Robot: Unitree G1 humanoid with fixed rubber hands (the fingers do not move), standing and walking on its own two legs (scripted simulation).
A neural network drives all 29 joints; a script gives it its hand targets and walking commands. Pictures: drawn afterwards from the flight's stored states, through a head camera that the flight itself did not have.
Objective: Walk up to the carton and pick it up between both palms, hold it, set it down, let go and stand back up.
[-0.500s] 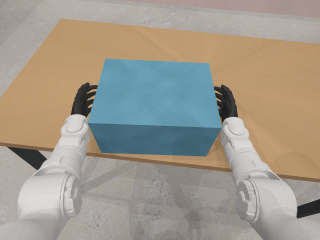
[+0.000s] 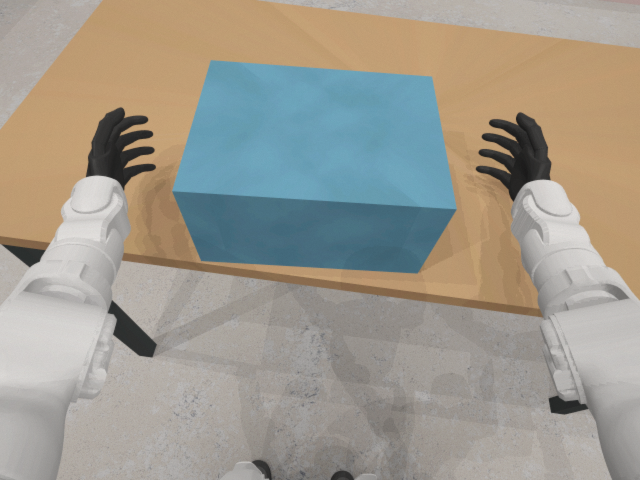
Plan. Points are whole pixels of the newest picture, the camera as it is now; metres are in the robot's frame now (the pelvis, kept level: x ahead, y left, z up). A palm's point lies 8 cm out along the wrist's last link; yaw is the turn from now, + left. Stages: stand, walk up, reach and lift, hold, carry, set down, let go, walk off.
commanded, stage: set down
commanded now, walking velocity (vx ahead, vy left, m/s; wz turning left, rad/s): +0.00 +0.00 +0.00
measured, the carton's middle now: (316, 169) +0.49 +0.02 +0.07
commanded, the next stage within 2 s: none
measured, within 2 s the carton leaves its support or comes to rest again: neither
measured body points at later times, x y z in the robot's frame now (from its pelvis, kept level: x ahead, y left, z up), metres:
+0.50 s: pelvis -0.01 -0.01 +0.01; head +0.05 +0.02 +0.45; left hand +0.47 +0.27 +0.18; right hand +0.48 -0.24 +0.19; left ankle +0.03 +0.12 -0.72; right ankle +0.01 -0.10 -0.72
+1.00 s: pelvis +0.01 +0.00 +0.03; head +0.03 +0.01 +0.48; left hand +0.40 +0.27 +0.14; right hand +0.41 -0.24 +0.14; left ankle +0.03 +0.12 -0.72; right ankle +0.01 -0.10 -0.72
